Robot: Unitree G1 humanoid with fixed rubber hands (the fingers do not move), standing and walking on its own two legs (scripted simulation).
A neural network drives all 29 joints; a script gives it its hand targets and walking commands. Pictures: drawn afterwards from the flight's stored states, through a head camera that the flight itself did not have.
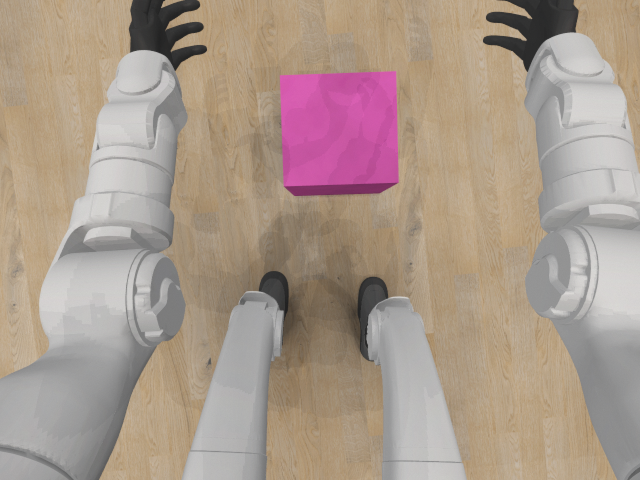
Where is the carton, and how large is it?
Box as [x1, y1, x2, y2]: [280, 71, 398, 195]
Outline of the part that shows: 395,71 280,75 283,181 284,186 294,195 374,193 380,192 398,182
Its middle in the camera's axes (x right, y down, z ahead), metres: +0.03 -0.20 +0.83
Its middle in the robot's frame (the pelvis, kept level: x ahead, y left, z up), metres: +0.53 -0.01 -0.52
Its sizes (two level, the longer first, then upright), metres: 0.210 0.200 0.250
